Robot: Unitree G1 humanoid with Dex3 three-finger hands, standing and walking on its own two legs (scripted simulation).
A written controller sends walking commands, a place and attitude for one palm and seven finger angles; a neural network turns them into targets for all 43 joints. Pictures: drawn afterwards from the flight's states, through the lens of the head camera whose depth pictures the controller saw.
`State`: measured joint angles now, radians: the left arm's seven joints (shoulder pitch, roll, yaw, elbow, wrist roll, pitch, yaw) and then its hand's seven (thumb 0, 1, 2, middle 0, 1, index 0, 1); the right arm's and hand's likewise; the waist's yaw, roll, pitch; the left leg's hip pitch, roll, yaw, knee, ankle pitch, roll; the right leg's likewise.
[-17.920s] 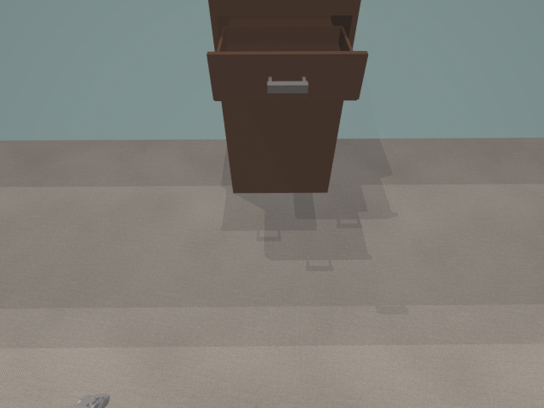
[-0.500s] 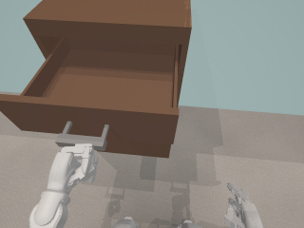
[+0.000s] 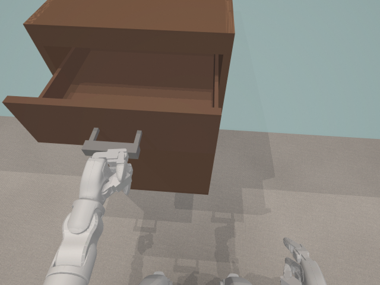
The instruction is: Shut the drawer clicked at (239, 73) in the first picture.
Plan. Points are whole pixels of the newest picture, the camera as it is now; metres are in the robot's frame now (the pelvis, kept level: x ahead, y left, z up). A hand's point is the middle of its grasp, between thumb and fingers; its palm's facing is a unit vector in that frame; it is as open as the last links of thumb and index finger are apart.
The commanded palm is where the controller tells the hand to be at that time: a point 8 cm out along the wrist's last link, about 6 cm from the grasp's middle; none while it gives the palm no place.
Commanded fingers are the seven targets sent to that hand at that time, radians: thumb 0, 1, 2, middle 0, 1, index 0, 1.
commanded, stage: push the drawer shut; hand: left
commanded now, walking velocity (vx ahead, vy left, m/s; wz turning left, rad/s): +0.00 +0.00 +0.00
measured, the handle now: (114, 141) +0.40 +0.18 +0.06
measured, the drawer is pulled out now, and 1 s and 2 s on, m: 0.20 0.08 0.00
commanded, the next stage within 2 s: pull the fist back off the drawer in 1.88 s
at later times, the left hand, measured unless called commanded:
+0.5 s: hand (133, 150) +0.38 +0.14 +0.06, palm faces -0.05 -1.00 -0.05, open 3.1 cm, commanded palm +0.37 +0.19 +0.07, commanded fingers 0.00 0.90 0.90 -1.40 -1.60 -1.40 -1.60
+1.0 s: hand (137, 127) +0.44 +0.14 +0.06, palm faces -0.06 -1.00 -0.03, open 3.0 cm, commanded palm +0.43 +0.19 +0.07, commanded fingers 0.00 0.90 0.90 -1.40 -1.60 -1.40 -1.60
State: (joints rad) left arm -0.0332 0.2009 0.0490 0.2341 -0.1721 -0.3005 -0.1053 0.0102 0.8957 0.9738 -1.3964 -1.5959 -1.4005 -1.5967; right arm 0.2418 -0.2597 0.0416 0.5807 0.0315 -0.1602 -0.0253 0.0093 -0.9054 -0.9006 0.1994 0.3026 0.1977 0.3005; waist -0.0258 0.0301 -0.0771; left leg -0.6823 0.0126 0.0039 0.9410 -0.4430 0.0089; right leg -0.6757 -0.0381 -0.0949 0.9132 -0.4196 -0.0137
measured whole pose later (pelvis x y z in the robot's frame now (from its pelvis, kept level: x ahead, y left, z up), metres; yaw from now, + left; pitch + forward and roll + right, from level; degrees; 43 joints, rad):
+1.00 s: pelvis +0.00 +0.00 +0.00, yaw -1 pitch +15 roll -1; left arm -0.64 0.31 0.23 0.94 -0.14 -0.42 -0.17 -0.01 0.81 0.93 -1.40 -1.60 -1.40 -1.60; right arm 0.31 -0.26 0.03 0.65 0.02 -0.04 -0.01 0.01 -0.91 -0.90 0.20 0.30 0.20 0.30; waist -0.10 0.01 -0.08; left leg -0.78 0.03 0.02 0.94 -0.43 0.01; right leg -0.78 -0.02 -0.08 0.91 -0.39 -0.02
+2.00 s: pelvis -0.01 +0.01 -0.02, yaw -1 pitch +22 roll -3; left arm -1.03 0.45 0.28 1.27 -0.04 -0.44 -0.09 -0.01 0.74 1.02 -1.40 -1.60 -1.40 -1.60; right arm 0.39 -0.27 0.05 0.68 -0.04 -0.01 0.01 0.00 -0.91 -0.90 0.20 0.30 0.20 0.30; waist -0.20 0.03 -0.09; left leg -0.99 0.03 -0.02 1.04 -0.44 0.02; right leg -0.96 -0.02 -0.11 0.96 -0.39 -0.01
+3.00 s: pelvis +0.04 +0.01 +0.01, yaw -4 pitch +15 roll -2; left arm -0.41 0.28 0.25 0.62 -0.17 -0.32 -0.14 0.01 0.90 0.90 -1.39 -1.60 -1.40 -1.60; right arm 0.33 -0.25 0.02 0.56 0.03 0.05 0.02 0.00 -0.91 -0.90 0.20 0.30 0.20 0.30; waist -0.08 0.03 -0.12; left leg -0.66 0.04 0.05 0.85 -0.46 0.02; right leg -0.67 0.00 -0.04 0.79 -0.39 0.00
